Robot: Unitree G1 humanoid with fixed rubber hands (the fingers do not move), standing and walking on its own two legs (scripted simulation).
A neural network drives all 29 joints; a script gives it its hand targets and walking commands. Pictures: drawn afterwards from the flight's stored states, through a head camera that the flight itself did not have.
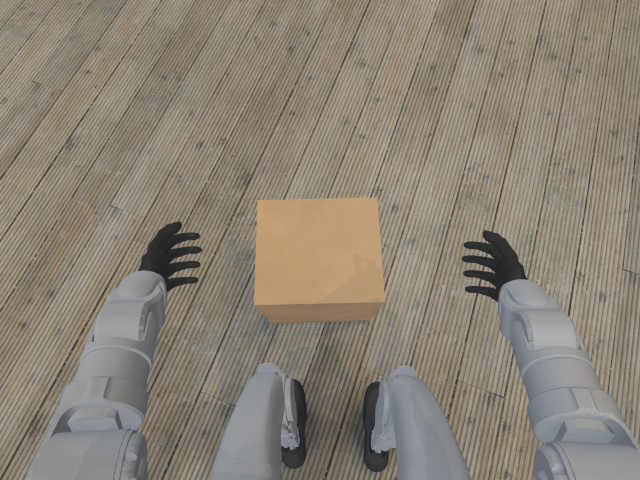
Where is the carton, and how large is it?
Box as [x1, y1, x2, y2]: [254, 197, 384, 322]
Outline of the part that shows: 376,197 258,200 254,305 271,322 369,320 384,302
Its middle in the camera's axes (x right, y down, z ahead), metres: +0.00 +0.06 +0.98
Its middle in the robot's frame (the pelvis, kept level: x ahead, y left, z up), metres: +0.50 +0.04 -0.54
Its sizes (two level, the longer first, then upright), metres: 0.273 0.240 0.286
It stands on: the floor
